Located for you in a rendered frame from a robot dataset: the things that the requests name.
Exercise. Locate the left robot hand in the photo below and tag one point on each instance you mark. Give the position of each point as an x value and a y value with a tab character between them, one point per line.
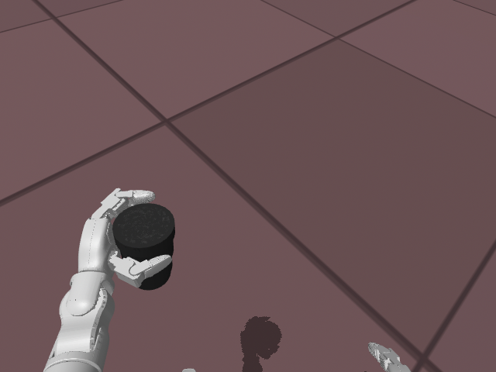
97	249

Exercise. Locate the right robot hand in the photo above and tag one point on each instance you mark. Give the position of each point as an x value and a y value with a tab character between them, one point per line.
388	358

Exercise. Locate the left robot arm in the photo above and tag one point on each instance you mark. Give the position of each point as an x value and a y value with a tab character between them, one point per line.
85	312

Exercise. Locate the cup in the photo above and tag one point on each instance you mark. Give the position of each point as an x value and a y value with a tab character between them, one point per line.
145	231

